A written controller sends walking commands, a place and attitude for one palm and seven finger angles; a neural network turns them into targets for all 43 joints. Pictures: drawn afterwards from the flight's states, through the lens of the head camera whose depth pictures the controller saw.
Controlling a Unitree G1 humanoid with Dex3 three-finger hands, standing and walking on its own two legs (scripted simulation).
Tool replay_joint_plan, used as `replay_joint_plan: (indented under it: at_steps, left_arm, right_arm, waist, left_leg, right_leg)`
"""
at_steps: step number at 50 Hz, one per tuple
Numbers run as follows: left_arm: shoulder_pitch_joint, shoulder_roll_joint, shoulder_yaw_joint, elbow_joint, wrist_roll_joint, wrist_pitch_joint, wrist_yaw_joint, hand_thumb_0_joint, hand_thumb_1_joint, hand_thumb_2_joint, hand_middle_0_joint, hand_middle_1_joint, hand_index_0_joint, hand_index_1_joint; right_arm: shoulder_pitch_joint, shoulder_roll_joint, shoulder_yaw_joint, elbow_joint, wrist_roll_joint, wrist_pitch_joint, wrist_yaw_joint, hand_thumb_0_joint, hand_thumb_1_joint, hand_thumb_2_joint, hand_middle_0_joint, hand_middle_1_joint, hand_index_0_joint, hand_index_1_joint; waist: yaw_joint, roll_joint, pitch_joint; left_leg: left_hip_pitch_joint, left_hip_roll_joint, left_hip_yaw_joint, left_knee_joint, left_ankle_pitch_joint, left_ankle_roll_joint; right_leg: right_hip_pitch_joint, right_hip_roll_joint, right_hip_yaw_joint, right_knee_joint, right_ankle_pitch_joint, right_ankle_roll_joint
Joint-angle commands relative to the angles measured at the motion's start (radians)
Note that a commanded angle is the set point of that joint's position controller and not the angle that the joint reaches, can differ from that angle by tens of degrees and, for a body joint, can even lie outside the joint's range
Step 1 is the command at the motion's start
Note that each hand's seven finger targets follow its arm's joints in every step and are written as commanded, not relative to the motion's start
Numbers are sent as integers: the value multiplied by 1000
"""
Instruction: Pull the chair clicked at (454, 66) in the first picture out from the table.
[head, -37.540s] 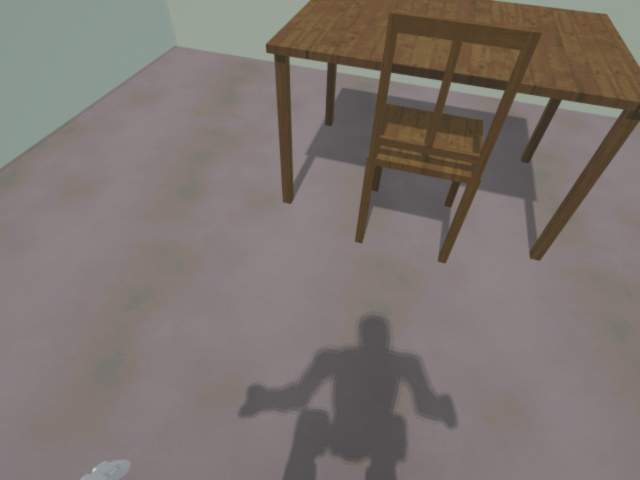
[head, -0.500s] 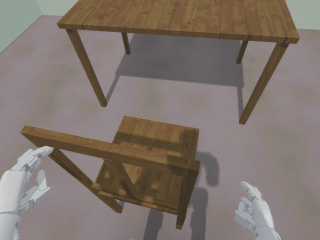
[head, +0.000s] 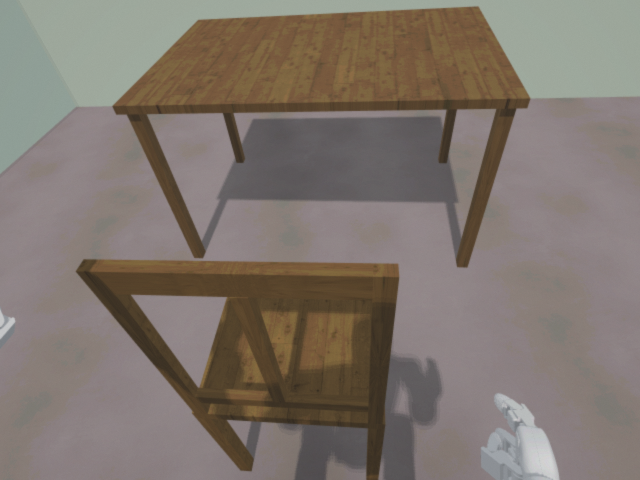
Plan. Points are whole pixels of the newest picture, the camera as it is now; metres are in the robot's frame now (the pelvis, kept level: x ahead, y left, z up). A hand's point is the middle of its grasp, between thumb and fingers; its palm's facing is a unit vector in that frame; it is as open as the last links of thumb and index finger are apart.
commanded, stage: step back with the hand held close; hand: left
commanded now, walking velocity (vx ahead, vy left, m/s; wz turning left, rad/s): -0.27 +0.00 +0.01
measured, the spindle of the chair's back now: (264, 354) +0.32 +0.12 -0.07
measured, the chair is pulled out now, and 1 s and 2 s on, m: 0.64 0.64 0.64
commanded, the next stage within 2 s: stop stepping back and stand still in 0.48 s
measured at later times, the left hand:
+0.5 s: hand out of the picture +0.11 +0.28 +0.19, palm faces +0.56 -0.68 -0.46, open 7.4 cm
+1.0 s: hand out of the picture +0.06 +0.26 +0.16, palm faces +0.43 -0.75 -0.51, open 7.4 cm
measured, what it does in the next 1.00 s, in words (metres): walks backwards: left foot, then right foot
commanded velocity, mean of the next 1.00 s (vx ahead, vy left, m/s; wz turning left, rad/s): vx -0.17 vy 0.01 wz -0.01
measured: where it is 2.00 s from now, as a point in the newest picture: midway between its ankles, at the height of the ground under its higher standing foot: outside the picture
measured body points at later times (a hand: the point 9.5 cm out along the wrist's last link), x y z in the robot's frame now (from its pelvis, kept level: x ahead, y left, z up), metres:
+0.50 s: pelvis -0.08 +0.00 -0.01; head -0.08 -0.02 +0.44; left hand +0.08 +0.32 +0.22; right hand +0.10 -0.23 -0.11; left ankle -0.12 +0.13 -0.70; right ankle +0.07 -0.12 -0.72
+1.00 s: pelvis -0.12 -0.01 +0.01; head -0.12 -0.02 +0.46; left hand +0.03 +0.30 +0.19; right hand +0.03 -0.26 -0.08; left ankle -0.13 +0.10 -0.72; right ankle -0.08 -0.13 -0.72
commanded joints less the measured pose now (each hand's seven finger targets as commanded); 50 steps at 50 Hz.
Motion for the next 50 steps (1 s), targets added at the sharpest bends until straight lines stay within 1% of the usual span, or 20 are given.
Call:
replay_joint_plan:
  at_steps: [1,7,9,13,15,17,18,20,22,25,26,27,29,32,36,38,41,44,46,50]
  left_arm:
    - [-1,124,13,-29,19,-7,-6,0,900,900,-200,-300,-200,-300]
    - [-108,191,44,-356,53,-80,19,0,900,900,-200,-300,-200,-300]
    - [-111,222,73,-423,51,-102,19,0,900,900,-200,-300,-200,-300]
    - [-10,223,139,-310,57,-132,11,0,900,900,-200,-300,-200,-300]
    - [-19,196,120,-243,40,-138,7,0,900,900,-200,-300,-200,-300]
    - [-60,203,113,-172,19,-119,7,0,900,900,-200,-300,-200,-300]
    - [-66,194,111,-104,13,-89,10,0,900,900,-200,-300,-200,-300]
    - [-113,173,92,-58,18,-55,3,0,900,900,-200,-300,-200,-300]
    - [-73,161,75,-64,19,-54,-10,0,900,900,-200,-300,-200,-300]
    - [-33,159,64,-188,29,-103,-7,0,900,900,-200,-300,-200,-300]
    - [-55,149,54,-290,31,-124,1,0,900,900,-200,-300,-200,-300]
    - [-91,162,67,-354,43,-138,13,0,900,900,-200,-300,-200,-300]
    - [5,127,61,-324,34,-132,10,0,900,900,-200,-300,-200,-300]
    - [4,179,95,-449,22,-133,4,0,900,900,-200,-300,-200,-300]
    - [13,235,152,-345,25,-130,-9,0,900,900,-200,-300,-200,-300]
    - [-14,235,141,-182,22,-119,-20,0,900,900,-200,-300,-200,-300]
    - [10,178,105,-74,-7,-92,-22,0,900,900,-200,-300,-200,-300]
    - [125,140,89,-47,-2,-91,-33,0,900,900,-200,-300,-200,-300]
    - [112,152,74,-156,10,-119,-32,0,900,900,-200,-300,-200,-300]
    - [37,178,50,-280,32,-141,-28,0,900,900,-200,-300,-200,-300]
  right_arm:
    - [-118,-103,-9,-184,-4,-39,-3,0,-900,-900,200,300,200,300]
    - [-87,-123,3,-235,-24,-78,-11,0,-900,-900,200,300,200,300]
    - [-60,-115,0,-225,-29,-97,-12,0,-900,-900,200,300,200,300]
    - [-23,-126,-25,-203,-30,-127,-7,0,-900,-900,200,300,200,300]
    - [-6,-106,-30,-190,-26,-127,1,0,-900,-900,200,300,200,300]
    - [2,-96,-45,-135,-34,-119,10,0,-900,-900,200,300,200,300]
    - [-3,-91,-54,-107,-43,-102,18,0,-900,-900,200,300,200,300]
    - [-26,-61,-29,-125,-40,-73,20,0,-900,-900,200,300,200,300]
    - [-55,-59,-5,-154,-26,-70,8,0,-900,-900,200,300,200,300]
    - [-34,-101,4,-159,-35,-82,-6,0,-900,-900,200,300,200,300]
    - [-28,-126,-9,-164,-44,-91,-3,0,-900,-900,200,300,200,300]
    - [-32,-109,-28,-162,-60,-107,-2,0,-900,-900,200,300,200,300]
    - [-34,-77,-49,-139,-63,-128,15,0,-900,-900,200,300,200,300]
    - [-30,-99,-63,-143,-35,-140,40,0,-900,-900,200,300,200,300]
    - [-5,-98,-29,-147,-25,-134,38,0,-900,-900,200,300,200,300]
    - [5,-71,-20,-118,-22,-128,35,0,-900,-900,200,300,200,300]
    - [-13,-104,-48,-105,-6,-121,32,0,-900,-900,200,300,200,300]
    - [-59,-81,-29,-122,-10,-92,29,0,-900,-900,200,300,200,300]
    - [-76,-96,-25,-143,-19,-98,26,0,-900,-900,200,300,200,300]
    - [-70,-97,-15,-147,-29,-131,22,0,-900,-900,200,300,200,300]
  waist:
    - [-3,-201,2]
    - [12,170,11]
    - [16,213,-20]
    - [16,212,-13]
    - [9,-12,-3]
    - [0,-290,-68]
    - [-4,-334,-94]
    - [-22,-368,-67]
    - [-12,-395,-22]
    - [-20,-114,-29]
    - [-24,126,-43]
    - [-32,236,-46]
    - [-42,217,-97]
    - [-7,206,-52]
    - [-3,109,-22]
    - [-44,-209,-12]
    - [-29,-367,-89]
    - [-30,-174,-48]
    - [-12,-10,-36]
    - [0,43,11]
  left_leg:
    - [-29,73,-87,-124,-143,53]
    - [-343,191,-191,-380,-351,113]
    - [-300,166,-143,-319,-259,96]
    - [-415,153,-93,-271,-447,95]
    - [-271,72,-22,-72,-355,44]
    - [-4,-20,48,376,-176,-11]
    - [55,-16,38,538,-141,-18]
    - [87,16,29,548,-179,-11]
    - [85,21,44,229,-190,7]
    - [47,57,31,-298,-124,57]
    - [4,227,-170,-389,-84,140]
    - [-18,351,-271,-363,153,205]
    - [8,356,-208,-291,427,208]
    - [117,243,-54,-168,470,124]
    - [15,161,-22,-27,22,56]
    - [-91,18,30,205,-147,9]
    - [12,22,-14,172,-44,7]
    - [131,26,-8,-181,37,37]
    - [121,117,-123,-328,45,77]
    - [24,131,-129,-363,-39,82]
  right_leg:
    - [-87,-130,114,-218,-339,-24]
    - [199,12,47,97,-163,18]
    - [211,7,48,71,-91,14]
    - [258,18,59,82,-209,8]
    - [55,-56,172,-111,-308,-35]
    - [-191,-268,386,-382,-454,-144]
    - [-237,-339,438,-460,-502,-185]
    - [-296,-296,287,-440,-528,-140]
    - [-220,-184,144,-370,-430,-51]
    - [-27,-90,122,-72,-289,7]
    - [-30,-13,75,207,-198,37]
    - [-103,40,87,487,-258,50]
    - [-163,50,161,739,-269,47]
    - [-144,24,108,411,-251,26]
    - [165,19,28,-174,-4,13]
    - [157,-184,325,-277,108,-91]
    - [179,-241,349,-286,104,-128]
    - [113,-147,185,-186,-69,-57]
    - [124,-50,113,-116,-102,-8]
    - [198,-23,105,-159,-85,5]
